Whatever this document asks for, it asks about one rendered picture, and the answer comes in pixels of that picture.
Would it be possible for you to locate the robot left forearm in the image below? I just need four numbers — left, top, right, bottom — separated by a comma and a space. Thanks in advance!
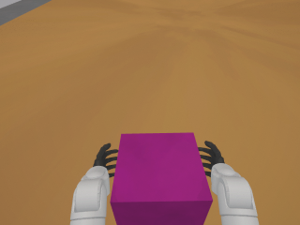
69, 166, 111, 225

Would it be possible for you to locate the right robot hand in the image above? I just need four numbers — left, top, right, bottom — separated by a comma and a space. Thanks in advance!
198, 141, 225, 177

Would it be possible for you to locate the left robot hand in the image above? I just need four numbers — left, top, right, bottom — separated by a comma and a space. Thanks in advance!
93, 143, 118, 178

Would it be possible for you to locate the robot right forearm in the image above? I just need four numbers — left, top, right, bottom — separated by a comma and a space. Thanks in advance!
211, 163, 260, 225

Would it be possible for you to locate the carton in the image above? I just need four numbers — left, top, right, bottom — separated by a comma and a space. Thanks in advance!
110, 132, 213, 225

